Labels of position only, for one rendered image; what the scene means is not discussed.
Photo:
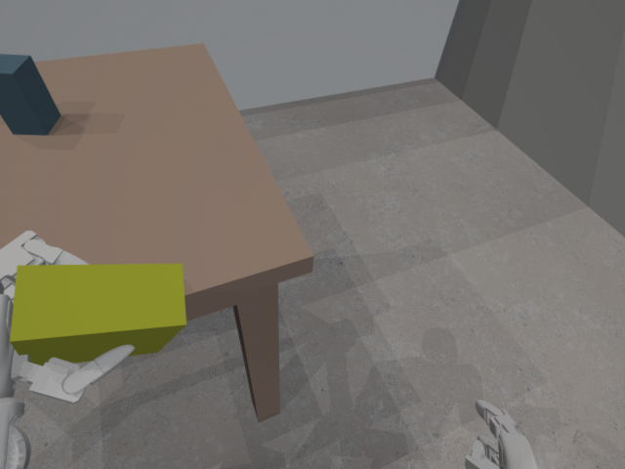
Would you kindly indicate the table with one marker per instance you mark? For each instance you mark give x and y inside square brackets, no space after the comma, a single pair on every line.
[151,162]

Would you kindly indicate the robot left hand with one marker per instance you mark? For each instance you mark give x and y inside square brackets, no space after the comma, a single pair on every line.
[56,379]

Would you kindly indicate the robot right hand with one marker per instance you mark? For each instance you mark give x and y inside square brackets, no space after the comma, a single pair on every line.
[513,450]

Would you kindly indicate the sponge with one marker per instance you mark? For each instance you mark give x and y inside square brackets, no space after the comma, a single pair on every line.
[78,312]

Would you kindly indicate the robot left forearm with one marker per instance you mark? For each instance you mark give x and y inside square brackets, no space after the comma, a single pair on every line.
[15,447]

